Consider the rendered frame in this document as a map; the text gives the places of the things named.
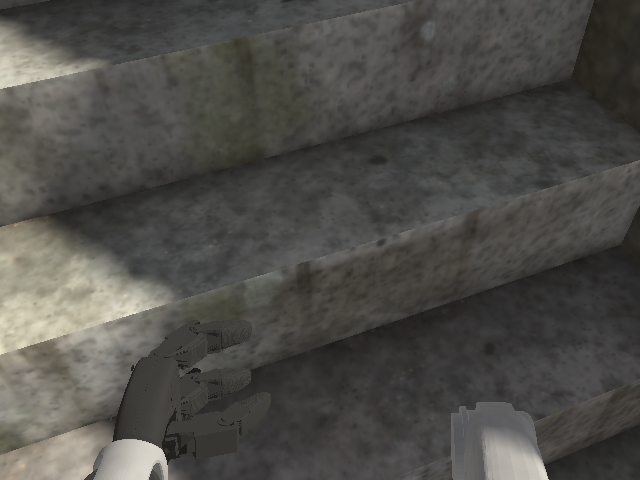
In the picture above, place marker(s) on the right robot shin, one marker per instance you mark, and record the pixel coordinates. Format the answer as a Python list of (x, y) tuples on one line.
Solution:
[(528, 417)]

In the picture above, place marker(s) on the left robot forearm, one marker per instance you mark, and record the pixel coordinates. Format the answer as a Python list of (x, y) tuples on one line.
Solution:
[(130, 459)]

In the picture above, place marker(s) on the left robot hand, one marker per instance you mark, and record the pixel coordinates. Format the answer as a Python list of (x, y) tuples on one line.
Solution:
[(156, 398)]

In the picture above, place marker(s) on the robot right thigh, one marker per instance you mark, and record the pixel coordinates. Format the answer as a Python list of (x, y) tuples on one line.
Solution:
[(493, 442)]

